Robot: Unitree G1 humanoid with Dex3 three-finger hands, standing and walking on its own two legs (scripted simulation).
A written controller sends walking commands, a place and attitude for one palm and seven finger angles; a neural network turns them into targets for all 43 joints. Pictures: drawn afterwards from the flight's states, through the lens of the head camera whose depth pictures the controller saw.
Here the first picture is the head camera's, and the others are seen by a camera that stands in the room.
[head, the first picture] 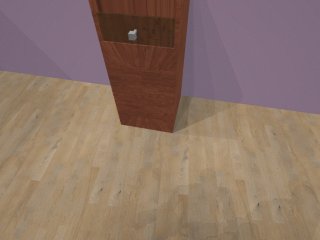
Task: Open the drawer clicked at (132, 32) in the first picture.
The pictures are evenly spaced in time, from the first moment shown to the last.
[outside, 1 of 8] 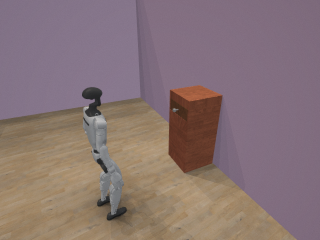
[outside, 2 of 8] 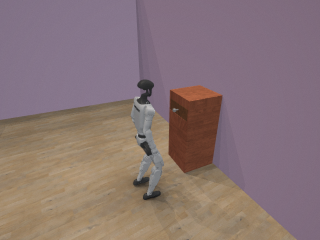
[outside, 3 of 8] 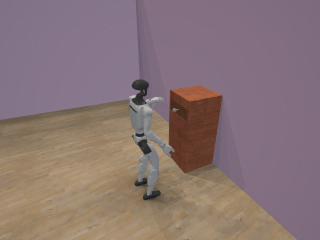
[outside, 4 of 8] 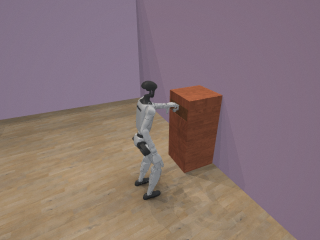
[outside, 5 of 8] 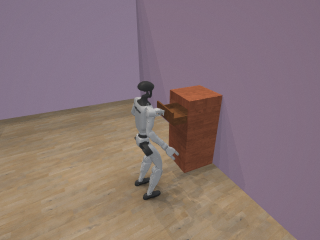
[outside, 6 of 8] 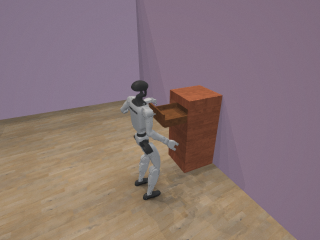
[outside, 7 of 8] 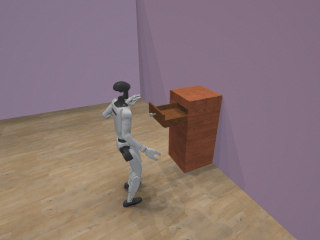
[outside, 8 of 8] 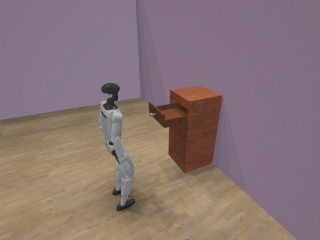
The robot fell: no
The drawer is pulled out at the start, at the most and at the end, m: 0.00 0.30 0.30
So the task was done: yes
